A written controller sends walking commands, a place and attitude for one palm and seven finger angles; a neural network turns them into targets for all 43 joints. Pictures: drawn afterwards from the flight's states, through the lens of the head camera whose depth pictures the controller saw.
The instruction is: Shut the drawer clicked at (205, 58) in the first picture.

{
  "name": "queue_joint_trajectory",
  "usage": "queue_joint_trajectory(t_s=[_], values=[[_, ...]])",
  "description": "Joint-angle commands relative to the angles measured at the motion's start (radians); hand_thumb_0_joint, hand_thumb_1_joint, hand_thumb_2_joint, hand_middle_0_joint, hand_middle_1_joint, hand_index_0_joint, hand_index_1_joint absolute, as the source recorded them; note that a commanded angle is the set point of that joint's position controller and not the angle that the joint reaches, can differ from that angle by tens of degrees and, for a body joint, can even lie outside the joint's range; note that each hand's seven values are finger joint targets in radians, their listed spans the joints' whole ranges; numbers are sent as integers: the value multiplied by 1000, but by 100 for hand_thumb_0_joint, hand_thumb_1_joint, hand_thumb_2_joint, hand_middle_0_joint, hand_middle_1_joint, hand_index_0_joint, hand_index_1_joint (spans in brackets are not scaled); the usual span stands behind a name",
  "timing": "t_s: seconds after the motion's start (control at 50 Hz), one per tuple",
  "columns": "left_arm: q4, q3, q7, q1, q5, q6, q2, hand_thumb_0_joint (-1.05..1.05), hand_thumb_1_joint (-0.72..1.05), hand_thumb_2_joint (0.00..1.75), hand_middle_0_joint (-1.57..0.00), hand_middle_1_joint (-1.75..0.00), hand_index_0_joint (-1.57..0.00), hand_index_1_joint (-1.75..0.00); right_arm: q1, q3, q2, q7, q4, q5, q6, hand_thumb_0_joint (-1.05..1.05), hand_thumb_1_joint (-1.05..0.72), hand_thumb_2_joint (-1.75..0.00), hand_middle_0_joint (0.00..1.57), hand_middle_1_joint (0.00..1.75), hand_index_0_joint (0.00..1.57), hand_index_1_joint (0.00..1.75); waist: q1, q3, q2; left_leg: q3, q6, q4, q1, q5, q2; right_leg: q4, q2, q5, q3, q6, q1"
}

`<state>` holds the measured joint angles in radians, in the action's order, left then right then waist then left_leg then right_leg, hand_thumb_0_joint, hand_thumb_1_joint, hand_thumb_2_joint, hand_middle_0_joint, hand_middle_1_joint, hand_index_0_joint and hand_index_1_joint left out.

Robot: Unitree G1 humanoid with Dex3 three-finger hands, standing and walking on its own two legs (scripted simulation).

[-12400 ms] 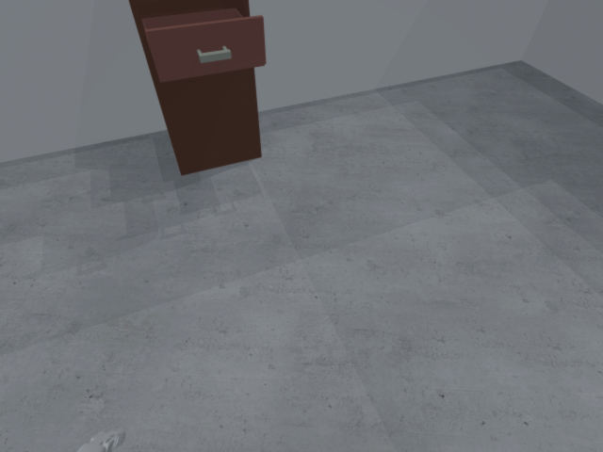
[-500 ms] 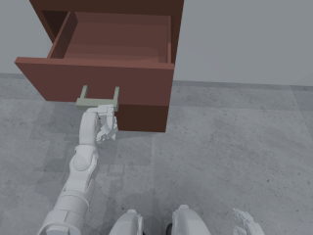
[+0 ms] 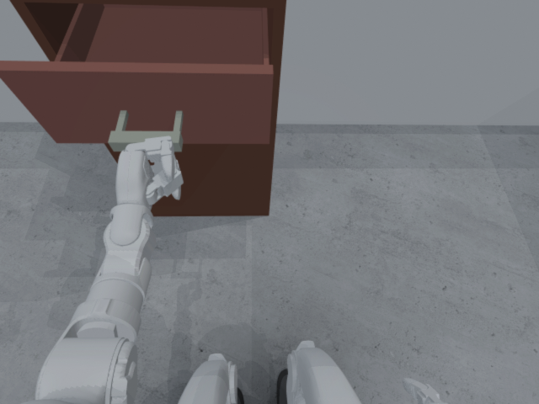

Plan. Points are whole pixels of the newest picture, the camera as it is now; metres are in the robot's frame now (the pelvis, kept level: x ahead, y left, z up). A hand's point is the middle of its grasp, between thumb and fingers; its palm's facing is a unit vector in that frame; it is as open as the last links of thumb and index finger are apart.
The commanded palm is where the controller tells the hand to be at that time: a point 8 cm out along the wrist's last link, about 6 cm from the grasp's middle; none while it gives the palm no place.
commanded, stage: push the drawer shut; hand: left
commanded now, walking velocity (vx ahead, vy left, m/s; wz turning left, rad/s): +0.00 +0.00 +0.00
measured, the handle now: (149, 129) +0.53 +0.17 +0.04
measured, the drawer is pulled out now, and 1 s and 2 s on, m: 0.15 0.02 0.00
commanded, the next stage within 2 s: pull the fist back off the drawer in 1.62 s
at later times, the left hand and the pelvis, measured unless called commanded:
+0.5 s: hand (181, 139) +0.51 +0.12 +0.03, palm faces -0.01 -1.00 -0.04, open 3.3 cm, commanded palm +0.49 +0.17 +0.03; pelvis +0.00 +0.01 -0.01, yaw -1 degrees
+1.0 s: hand (183, 108) +0.58 +0.12 +0.03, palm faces -0.01 -1.00 -0.02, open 3.2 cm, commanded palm +0.56 +0.16 +0.03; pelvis +0.01 +0.01 -0.02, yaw -2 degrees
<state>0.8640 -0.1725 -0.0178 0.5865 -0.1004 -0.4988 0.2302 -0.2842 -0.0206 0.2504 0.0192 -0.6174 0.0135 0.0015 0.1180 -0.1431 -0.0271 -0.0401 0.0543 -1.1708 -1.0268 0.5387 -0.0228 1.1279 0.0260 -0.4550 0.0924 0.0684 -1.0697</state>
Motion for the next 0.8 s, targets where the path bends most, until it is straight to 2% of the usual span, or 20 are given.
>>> queue_joint_trajectory(t_s=[0.0,0.04,0.1,0.16,0.22,0.24,0.28,0.32,0.36,0.38,0.42,0.44,0.46,0.48,0.52,0.56,0.6,0.62,0.66,0.78], values=[[-179,-68,-6,434,-10,-88,171,0,90,90,-140,-160,-140,-160,-116,56,149,-8,70,-2,28,0,-90,-90,20,30,20,30,21,-465,-19,68,-25,130,151,-288,6,-134,-8,279,-128,-44,370],[-164,-97,-5,477,-8,-96,215,0,90,90,-140,-160,-140,-160,-125,55,154,-8,66,0,24,0,-90,-90,20,30,20,30,27,-462,3,65,-23,127,120,-277,7,-135,-10,276,-135,-47,385],[-135,-90,-10,482,3,-105,197,0,90,90,-140,-160,-140,-160,-139,57,151,-4,68,2,21,0,-90,-90,20,30,20,30,24,-487,-33,67,-26,128,151,-308,6,-125,-6,301,-127,-43,372],[-88,-106,-5,553,8,-112,219,0,90,90,-140,-160,-140,-160,-154,58,157,-2,53,6,15,0,-90,-90,20,30,20,30,43,-468,-10,72,-24,122,136,-290,10,-127,-5,273,-123,-47,346],[-30,-110,-8,635,15,-116,231,0,90,90,-140,-160,-140,-160,-169,56,163,-1,42,11,13,0,-90,-90,20,30,20,30,67,-452,-25,78,-20,115,126,-260,10,-126,-3,236,-122,-48,302],[-33,-136,-5,659,20,-119,269,0,90,90,-140,-160,-140,-160,-175,55,167,-2,39,14,10,0,-90,-90,20,30,20,30,62,-472,-33,80,-20,111,123,-262,10,-121,-3,232,-125,-47,308],[-20,-146,-8,678,27,-123,289,0,90,90,-140,-160,-140,-160,-187,56,170,-3,45,17,7,0,-90,-90,20,30,20,30,62,-504,-44,87,-21,111,146,-289,10,-110,0,252,-118,-43,307],[6,-99,-11,730,32,-120,234,0,90,90,-140,-160,-140,-160,-190,54,165,2,37,17,3,0,-90,-90,20,30,20,30,87,-504,-78,96,-24,104,179,-301,15,-109,1,246,-109,-44,250],[48,-132,-7,746,35,-112,273,0,90,90,-140,-160,-140,-160,-205,54,175,3,29,22,-4,0,-90,-90,20,30,20,30,90,-488,-73,100,-25,101,171,-304,17,-111,3,239,-105,-44,241],[57,-137,-8,759,35,-110,283,0,90,90,-140,-160,-140,-160,-214,54,180,3,33,23,-6,0,-90,-90,20,30,20,30,98,-496,-52,108,-22,99,172,-307,19,-105,7,239,-102,-44,235],[87,-162,-7,777,45,-103,323,0,90,90,-140,-160,-140,-160,-221,50,182,3,33,24,-14,0,-90,-90,20,30,20,30,97,-507,-53,104,-20,93,146,-303,17,-104,6,241,-107,-45,247],[79,-134,-10,815,47,-100,294,0,90,90,-140,-160,-140,-160,-224,48,178,5,34,26,-15,0,-90,-90,20,30,20,30,113,-511,-73,105,-18,90,155,-310,17,-106,6,247,-106,-46,239],[80,-173,-7,809,48,-101,337,0,90,90,-140,-160,-140,-160,-232,49,183,5,33,28,-18,0,-90,-90,20,30,20,30,97,-527,-70,105,-20,88,155,-318,17,-102,7,253,-107,-44,253],[94,-157,-12,809,52,-98,325,0,90,90,-140,-160,-140,-160,-236,47,183,8,39,29,-21,0,-90,-90,20,30,20,30,102,-538,-89,109,-21,87,172,-337,18,-96,10,265,-102,-42,241],[108,-176,-12,810,55,-94,341,0,90,90,-140,-160,-140,-160,-245,48,185,10,38,32,-29,0,-90,-90,20,30,20,30,99,-554,-93,113,-24,81,182,-363,21,-92,12,278,-98,-42,236],[103,-154,-14,839,58,-92,319,0,90,90,-140,-160,-140,-160,-252,46,182,14,37,34,-35,0,-90,-90,20,30,20,30,113,-559,-103,117,-25,79,196,-379,25,-92,13,289,-96,-43,225],[113,-180,-10,839,61,-93,350,0,90,90,-140,-160,-140,-160,-264,47,188,16,37,36,-42,0,-90,-90,20,30,20,30,113,-566,-101,124,-28,75,207,-406,31,-86,15,304,-92,-44,217],[133,-175,-8,839,64,-86,350,0,90,90,-140,-160,-140,-160,-267,45,188,17,36,35,-47,0,-90,-90,20,30,20,30,117,-544,-104,119,-26,74,191,-395,30,-90,16,297,-94,-43,212],[154,-196,-2,867,77,-75,391,0,90,90,-140,-160,-140,-160,-276,40,191,17,34,37,-53,0,-90,-90,20,30,20,30,124,-516,-92,112,-20,70,137,-359,28,-96,16,281,-101,-45,225],[150,-205,-1,939,98,-67,425,0,90,90,-140,-160,-140,-160,-309,37,195,19,33,44,-64,0,-90,-90,20,30,20,30,140,-566,-135,129,-24,58,181,-418,33,-79,20,315,-93,-42,201]])
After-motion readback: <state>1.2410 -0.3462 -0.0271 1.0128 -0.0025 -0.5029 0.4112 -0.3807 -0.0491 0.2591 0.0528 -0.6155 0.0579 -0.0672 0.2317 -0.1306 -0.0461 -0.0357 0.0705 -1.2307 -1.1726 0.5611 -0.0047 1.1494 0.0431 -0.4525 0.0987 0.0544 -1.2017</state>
